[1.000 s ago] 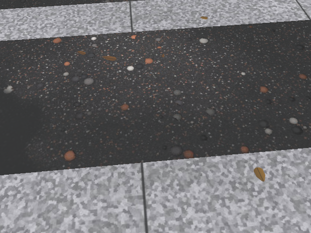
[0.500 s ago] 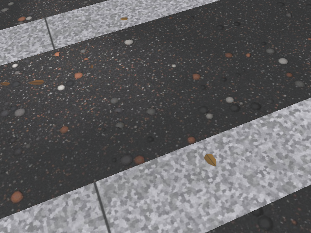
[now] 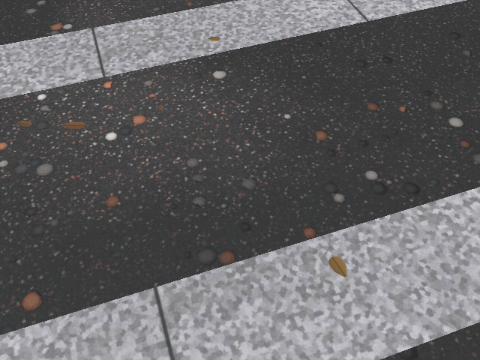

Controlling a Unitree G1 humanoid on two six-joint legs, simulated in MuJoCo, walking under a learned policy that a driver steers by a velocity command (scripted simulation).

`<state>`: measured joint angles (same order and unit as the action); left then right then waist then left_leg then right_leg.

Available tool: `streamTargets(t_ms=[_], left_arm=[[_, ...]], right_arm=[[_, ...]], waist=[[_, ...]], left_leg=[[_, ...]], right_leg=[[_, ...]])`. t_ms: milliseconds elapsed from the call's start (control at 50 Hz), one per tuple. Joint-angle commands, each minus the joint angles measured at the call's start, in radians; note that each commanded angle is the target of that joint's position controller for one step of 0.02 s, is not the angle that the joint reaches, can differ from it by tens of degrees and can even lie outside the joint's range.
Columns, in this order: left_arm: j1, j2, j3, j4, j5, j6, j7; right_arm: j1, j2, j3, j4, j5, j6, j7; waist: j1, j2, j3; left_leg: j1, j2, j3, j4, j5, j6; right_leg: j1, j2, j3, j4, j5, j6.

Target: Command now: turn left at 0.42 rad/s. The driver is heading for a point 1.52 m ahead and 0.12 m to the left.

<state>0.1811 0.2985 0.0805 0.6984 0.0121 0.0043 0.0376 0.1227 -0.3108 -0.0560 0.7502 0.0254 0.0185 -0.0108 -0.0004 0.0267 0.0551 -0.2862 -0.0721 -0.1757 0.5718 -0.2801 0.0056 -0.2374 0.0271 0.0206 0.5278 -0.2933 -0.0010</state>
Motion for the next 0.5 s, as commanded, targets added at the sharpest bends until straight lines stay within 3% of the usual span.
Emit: streamTargets(t_ms=[20, 40, 60, 80, 100, 120, 180, 240, 280, 300, 320, 340, 360, 380, 400, 420, 440, 500], left_arm=[[0.055, 0.139, 0.045, -0.059, 0.005, -0.011, 0.002], [0.066, 0.160, 0.049, -0.060, 0.012, -0.011, 0.004], [0.046, 0.143, 0.041, -0.080, 0.016, -0.016, 0.011], [0.026, 0.129, 0.030, -0.093, 0.013, -0.020, 0.015], [-0.018, 0.127, 0.028, -0.100, 0.003, -0.021, 0.018], [-0.041, 0.143, 0.033, -0.096, -0.006, -0.021, 0.017], [-0.030, 0.172, 0.044, -0.087, -0.003, -0.004, 0.018], [-0.015, 0.188, 0.052, -0.080, -0.018, 0.004, 0.008], [-0.028, 0.187, 0.052, -0.076, -0.039, 0.002, 0.000], [0.010, 0.159, 0.045, -0.058, -0.041, -0.004, -0.006], [0.055, 0.116, 0.033, -0.052, -0.013, -0.009, -0.013], [-0.007, 0.062, 0.007, -0.126, 0.029, -0.012, -0.010], [-0.090, 0.111, 0.021, -0.133, 0.005, -0.012, -0.001], [-0.098, 0.126, 0.026, -0.131, -0.016, -0.008, 0.003], [-0.069, 0.132, 0.031, -0.106, -0.013, -0.002, 0.011], [-0.058, 0.143, 0.036, -0.092, -0.004, 0.003, 0.019], [-0.038, 0.141, 0.038, -0.081, 0.000, 0.006, 0.018], [0.017, 0.087, 0.018, -0.045, -0.014, 0.010, 0.005]], right_arm=[[-0.042, -0.121, -0.035, -0.100, 0.007, 0.000, -0.004], [-0.020, -0.107, -0.033, -0.103, 0.004, 0.002, 0.000], [-0.020, -0.129, -0.045, -0.105, -0.001, 0.003, 0.004], [-0.014, -0.156, -0.061, -0.104, -0.003, 0.007, 0.009], [0.001, -0.140, -0.061, -0.099, 0.004, 0.016, 0.011], [-0.004, -0.107, -0.050, -0.100, 0.005, 0.024, 0.013], [-0.039, -0.067, -0.031, -0.135, 0.003, 0.030, 0.029], [-0.028, -0.090, -0.038, -0.163, 0.007, 0.034, 0.045], [0.037, -0.099, -0.050, -0.153, 0.002, 0.041, 0.047], [0.085, -0.118, -0.062, -0.140, -0.003, 0.043, 0.037], [0.129, -0.205, -0.089, -0.145, -0.002, 0.040, 0.021], [0.130, -0.323, -0.105, -0.183, -0.032, 0.024, 0.013], [0.156, -0.268, -0.090, -0.182, -0.059, -0.003, 0.024], [0.115, -0.237, -0.077, -0.175, -0.053, -0.021, 0.023], [0.061, -0.201, -0.068, -0.173, -0.032, -0.027, 0.015], [0.017, -0.162, -0.054, -0.177, -0.015, -0.023, 0.007], [-0.004, -0.146, -0.044, -0.178, -0.014, -0.019, 0.000], [-0.012, -0.074, -0.013, -0.162, -0.035, -0.021, -0.012]], waist=[[0.016, -0.128, -0.111], [0.015, -0.225, -0.109], [0.024, -0.255, -0.114], [0.013, -0.160, -0.102], [-0.013, -0.102, -0.084], [-0.014, -0.096, -0.060], [0.020, -0.156, -0.080], [0.030, -0.189, -0.124], [-0.009, -0.177, -0.136], [-0.020, -0.135, -0.143], [-0.018, 0.056, -0.148], [-0.017, 0.310, -0.160], [-0.093, 0.157, -0.229], [-0.058, 0.117, -0.169], [-0.026, 0.073, -0.133], [-0.011, 0.061, -0.118], [0.006, 0.073, -0.124], [0.021, 0.078, -0.168]], left_leg=[[-0.165, 0.041, -0.054, 0.081, 0.121, 0.041], [-0.243, -0.003, 0.039, 0.215, -0.069, 0.003], [-0.301, 0.020, 0.079, 0.456, -0.360, -0.026], [-0.318, 0.057, 0.068, 0.602, -0.376, -0.044], [-0.313, 0.087, 0.068, 0.603, -0.325, -0.056], [-0.317, 0.104, 0.090, 0.536, -0.258, -0.067], [-0.218, 0.113, 0.172, 0.377, -0.175, -0.087], [-0.107, 0.097, 0.226, 0.193, -0.124, -0.065], [0.007, 0.063, 0.273, 0.007, 0.018, -0.027], [0.115, 0.038, 0.257, -0.091, 0.109, 0.004], [0.285, 0.152, 0.053, -0.150, 0.429, 0.068], [0.336, 0.445, -0.391, -0.188, 0.711, 0.301], [0.288, 0.473, -0.415, -0.223, 0.607, 0.389], [0.240, 0.417, -0.317, -0.230, 0.506, 0.343], [0.209, 0.361, -0.233, -0.227, 0.414, 0.279], [0.183, 0.329, -0.190, -0.223, 0.396, 0.240], [0.135, 0.298, -0.145, -0.226, 0.432, 0.227], [0.128, 0.261, -0.038, -0.228, 0.466, 0.218]], right_leg=[[0.177, -0.176, 0.180, -0.111, 0.280, -0.107], [0.209, -0.323, 0.306, -0.161, 0.407, -0.199], [0.202, -0.450, 0.392, -0.182, 0.549, -0.291], [0.167, -0.464, 0.367, -0.179, 0.602, -0.310], [0.146, -0.414, 0.278, -0.169, 0.565, -0.268], [0.140, -0.362, 0.199, -0.172, 0.528, -0.227], [0.132, -0.297, 0.056, -0.161, 0.549, -0.204], [0.143, -0.314, 0.009, -0.125, 0.532, -0.191], [0.106, -0.312, -0.030, -0.050, 0.452, -0.149], [0.043, -0.279, -0.076, 0.037, 0.347, -0.096], [-0.150, -0.200, -0.162, 0.256, 0.095, -0.003], [-0.435, -0.039, -0.128, 0.527, -0.424, 0.082], [-0.437, -0.036, 0.040, 0.686, -0.440, 0.080], [-0.449, -0.053, 0.061, 0.713, -0.356, 0.064], [-0.445, -0.074, 0.060, 0.682, -0.263, 0.058], [-0.429, -0.086, 0.063, 0.643, -0.194, 0.063], [-0.367, -0.076, 0.051, 0.643, -0.142, 0.071], [-0.257, -0.079, 0.031, 0.546, -0.053, 0.088]])
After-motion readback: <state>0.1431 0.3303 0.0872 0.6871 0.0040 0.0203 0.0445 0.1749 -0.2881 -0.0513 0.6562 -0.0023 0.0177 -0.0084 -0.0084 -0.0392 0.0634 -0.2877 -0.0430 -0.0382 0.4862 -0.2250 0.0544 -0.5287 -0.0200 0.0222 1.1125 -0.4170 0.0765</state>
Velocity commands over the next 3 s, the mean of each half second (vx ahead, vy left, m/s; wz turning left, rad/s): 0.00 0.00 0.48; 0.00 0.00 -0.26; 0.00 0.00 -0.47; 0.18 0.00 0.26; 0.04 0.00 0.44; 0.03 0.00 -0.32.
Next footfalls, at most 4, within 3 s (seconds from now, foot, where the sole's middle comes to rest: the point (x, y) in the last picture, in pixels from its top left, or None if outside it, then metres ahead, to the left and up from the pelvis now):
0.32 left None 0.02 0.15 -0.77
0.72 right None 0.06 -0.08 -0.77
1.04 left None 0.03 0.18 -0.77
1.54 right None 0.00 -0.07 -0.77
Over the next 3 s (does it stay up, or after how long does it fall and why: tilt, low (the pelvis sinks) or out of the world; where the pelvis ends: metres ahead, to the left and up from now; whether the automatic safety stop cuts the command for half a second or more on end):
stays up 0.19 0.05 0.00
